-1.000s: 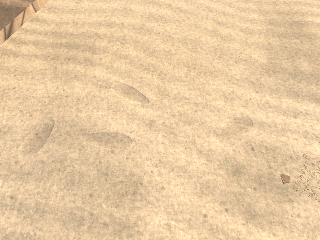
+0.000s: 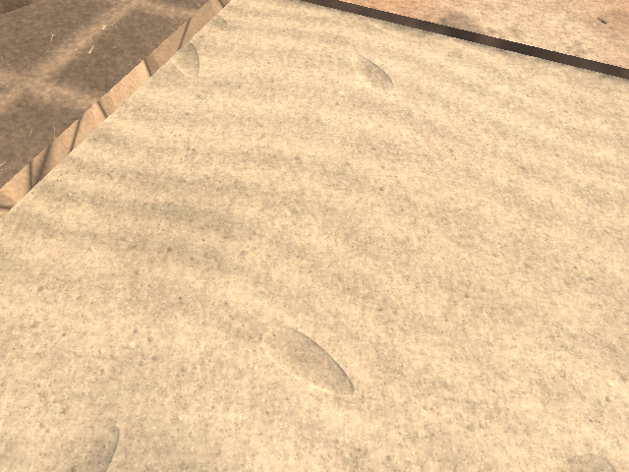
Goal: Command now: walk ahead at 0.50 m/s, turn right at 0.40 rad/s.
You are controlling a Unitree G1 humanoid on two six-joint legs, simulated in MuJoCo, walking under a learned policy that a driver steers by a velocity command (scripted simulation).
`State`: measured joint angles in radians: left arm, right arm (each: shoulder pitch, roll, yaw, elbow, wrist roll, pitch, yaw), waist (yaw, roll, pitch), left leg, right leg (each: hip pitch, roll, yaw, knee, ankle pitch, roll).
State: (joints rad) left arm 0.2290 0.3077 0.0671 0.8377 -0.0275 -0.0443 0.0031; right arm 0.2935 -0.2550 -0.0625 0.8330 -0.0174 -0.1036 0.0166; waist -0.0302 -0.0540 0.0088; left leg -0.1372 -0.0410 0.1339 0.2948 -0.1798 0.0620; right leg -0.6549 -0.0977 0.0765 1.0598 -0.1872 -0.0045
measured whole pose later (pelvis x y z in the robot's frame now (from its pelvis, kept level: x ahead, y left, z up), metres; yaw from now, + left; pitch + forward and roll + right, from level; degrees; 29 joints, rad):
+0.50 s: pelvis +0.27 -0.07 -0.01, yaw -17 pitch +2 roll +0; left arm 0.27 0.28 0.07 0.73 -0.01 -0.05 -0.02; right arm 0.15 -0.30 -0.06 0.75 0.00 -0.11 0.00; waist 0.02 0.02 0.05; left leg -0.56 0.10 -0.06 1.10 -0.33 -0.02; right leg -0.26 0.11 0.03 0.40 -0.16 -0.11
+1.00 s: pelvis +0.56 -0.09 +0.00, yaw -23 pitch +1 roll +1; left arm 0.25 0.29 0.06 0.72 -0.01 -0.06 0.00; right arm 0.30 -0.26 -0.04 0.80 0.00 -0.10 0.03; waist -0.03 -0.04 0.01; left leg -0.23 -0.06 0.03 0.37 -0.17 0.06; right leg -0.55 -0.06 0.04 1.08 -0.29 -0.02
